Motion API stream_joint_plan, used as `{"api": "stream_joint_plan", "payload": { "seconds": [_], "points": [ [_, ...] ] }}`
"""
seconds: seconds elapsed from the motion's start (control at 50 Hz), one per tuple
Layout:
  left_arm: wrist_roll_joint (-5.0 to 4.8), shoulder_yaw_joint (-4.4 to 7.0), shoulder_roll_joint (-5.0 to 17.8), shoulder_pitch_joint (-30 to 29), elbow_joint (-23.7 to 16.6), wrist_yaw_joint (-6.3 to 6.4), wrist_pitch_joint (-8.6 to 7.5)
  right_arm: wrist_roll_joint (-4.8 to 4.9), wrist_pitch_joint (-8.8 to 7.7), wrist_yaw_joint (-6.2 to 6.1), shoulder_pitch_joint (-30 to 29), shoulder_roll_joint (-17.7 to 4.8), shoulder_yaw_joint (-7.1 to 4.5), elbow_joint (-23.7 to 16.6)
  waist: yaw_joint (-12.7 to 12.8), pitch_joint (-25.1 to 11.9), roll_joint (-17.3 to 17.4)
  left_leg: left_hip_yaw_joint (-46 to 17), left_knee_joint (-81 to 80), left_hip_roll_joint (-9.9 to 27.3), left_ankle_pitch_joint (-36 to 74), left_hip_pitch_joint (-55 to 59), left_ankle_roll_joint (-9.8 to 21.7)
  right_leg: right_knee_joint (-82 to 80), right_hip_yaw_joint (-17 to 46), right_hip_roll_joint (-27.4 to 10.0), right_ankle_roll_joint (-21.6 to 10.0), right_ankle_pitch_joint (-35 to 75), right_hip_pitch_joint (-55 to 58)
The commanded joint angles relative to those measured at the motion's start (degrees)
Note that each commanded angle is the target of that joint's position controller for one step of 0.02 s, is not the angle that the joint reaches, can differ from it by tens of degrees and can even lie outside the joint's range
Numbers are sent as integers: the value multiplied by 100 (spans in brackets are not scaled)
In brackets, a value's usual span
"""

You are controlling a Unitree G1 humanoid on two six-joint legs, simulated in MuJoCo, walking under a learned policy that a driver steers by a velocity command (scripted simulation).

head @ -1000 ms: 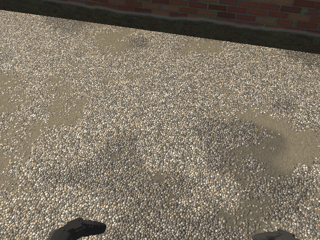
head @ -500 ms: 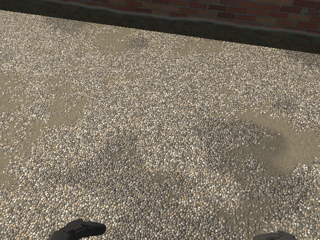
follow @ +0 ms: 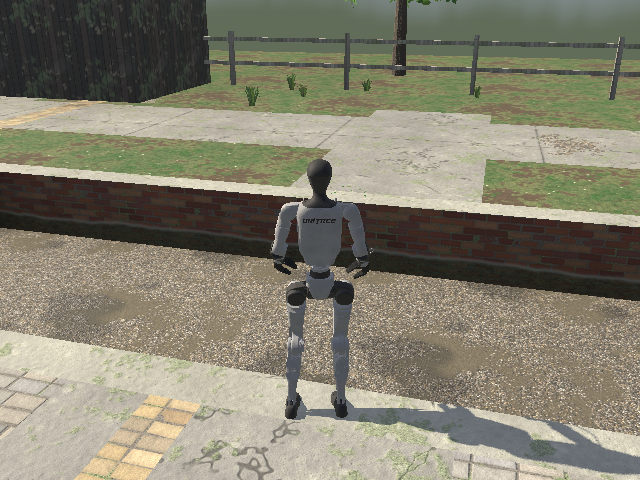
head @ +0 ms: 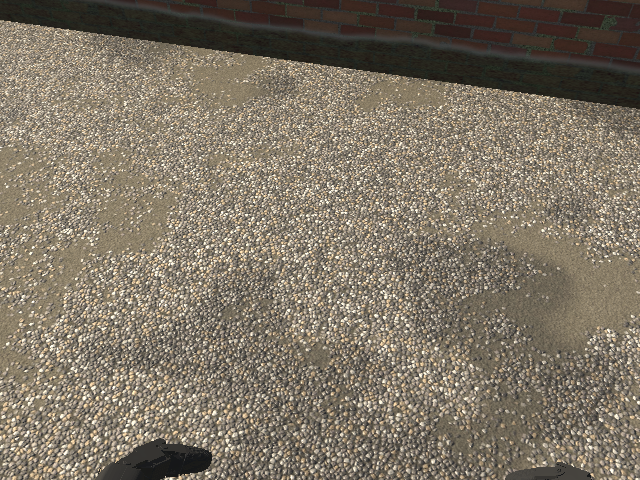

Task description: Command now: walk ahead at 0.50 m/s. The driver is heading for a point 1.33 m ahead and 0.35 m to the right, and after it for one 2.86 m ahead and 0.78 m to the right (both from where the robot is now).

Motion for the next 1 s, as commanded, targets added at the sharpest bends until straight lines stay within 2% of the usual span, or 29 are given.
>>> {"api": "stream_joint_plan", "payload": {
  "seconds": [0.02, 0.2, 0.3, 0.4, 0.42, 0.44, 0.5, 0.68, 0.7, 0.74, 0.8, 1.0],
  "points": [
    [-1, 189, 533, -559, -565, 18, -104, -3, -99, -20, -432, -540, -190, -548, -3, -485, 22, -392, -166, 384, 1310, -133, 107, -51, 691, -733, -185, 1953, 427],
    [-1, 189, 532, -553, -562, 20, -104, -3, -98, -22, -428, -540, -190, -543, -3, -483, 22, -396, -173, 381, 1309, -131, 105, -56, 695, -730, -182, 1947, 427],
    [-138, 312, 654, -23, -197, 7, -60, 127, -61, -3, 57, -712, -311, -193, -3, -308, 17, -445, -389, 406, 1163, -58, 249, -268, 739, -750, -288, 1734, 525],
    [-230, 430, 655, 278, 75, 28, -21, 210, -23, -4, 340, -723, -433, 67, -12, -55, -3, -408, -511, 362, 907, -87, 328, -422, 712, -722, -374, 1468, 473],
    [-274, 460, 751, 256, 6, 23, -17, 268, -28, -2, 244, -840, -464, 6, 8, -24, -36, -493, -431, 439, 1808, -46, 287, -398, 711, -775, -313, 2448, 491],
    [-269, 489, 784, 382, 88, 38, -9, 280, -31, -15, 361, -869, -486, 75, 2, -280, -19, -470, -370, 443, 2060, 116, 281, -355, 687, -780, -303, 2758, 665],
    [-266, 495, 723, 536, 183, 78, 57, 266, -15, -43, 507, -810, -487, 165, -11, -426, 54, -424, -369, 418, 2272, 180, 245, -346, 631, -758, -295, 2982, 840],
    [-291, 555, 767, 918, 396, 125, 126, 287, 40, -128, 796, -853, -535, 315, -24, -187, 46, -377, -556, 370, 1946, 150, 236, -574, 573, -724, -237, 2466, 603],
    [-276, 534, 603, 972, 508, 164, 100, 213, 55, -119, 996, -693, -531, 483, -52, -149, 57, -301, -623, 278, 901, 102, 280, -592, 567, -656, -283, 1464, 553],
    [-302, 546, 598, 950, 514, 172, 64, 242, 68, -111, 984, -694, -558, 488, -35, 247, 7, -317, -720, 274, 562, -137, 295, -693, 594, -650, -293, 1076, 261],
    [-318, 588, 648, 1008, 570, 190, 19, 277, 36, -125, 1020, -728, -598, 528, -16, 259, 12, -330, -705, 274, 810, -159, 296, -645, 595, -653, -290, 1350, 268],
    [-323, 599, 518, 1204, 747, 260, 40, 294, 20, -138, 1290, -601, -621, 748, 18, 117, 7, -309, -701, 223, 1201, -87, 280, -552, 537, -621, -290, 1835, 499]
  ]
}}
